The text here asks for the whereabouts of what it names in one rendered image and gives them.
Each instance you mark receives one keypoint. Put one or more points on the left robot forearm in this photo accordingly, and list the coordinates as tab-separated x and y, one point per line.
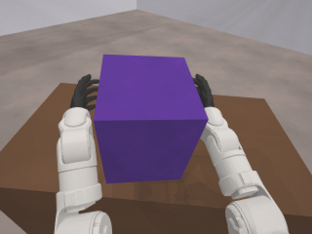
77	164

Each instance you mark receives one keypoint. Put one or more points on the robot left hand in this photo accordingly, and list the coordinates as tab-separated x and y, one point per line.
79	98

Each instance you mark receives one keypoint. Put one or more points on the right robot upper arm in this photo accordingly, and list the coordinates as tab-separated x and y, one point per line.
256	215

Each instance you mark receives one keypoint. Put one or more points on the pedestal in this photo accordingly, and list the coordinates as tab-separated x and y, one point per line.
194	204

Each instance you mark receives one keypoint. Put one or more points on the left robot upper arm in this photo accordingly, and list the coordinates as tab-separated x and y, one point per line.
96	222

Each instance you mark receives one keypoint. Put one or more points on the robot right hand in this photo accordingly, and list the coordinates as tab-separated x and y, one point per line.
204	91

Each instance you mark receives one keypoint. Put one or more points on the right robot forearm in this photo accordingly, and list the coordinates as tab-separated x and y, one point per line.
236	176

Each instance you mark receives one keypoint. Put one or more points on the carton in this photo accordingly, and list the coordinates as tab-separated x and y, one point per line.
148	118

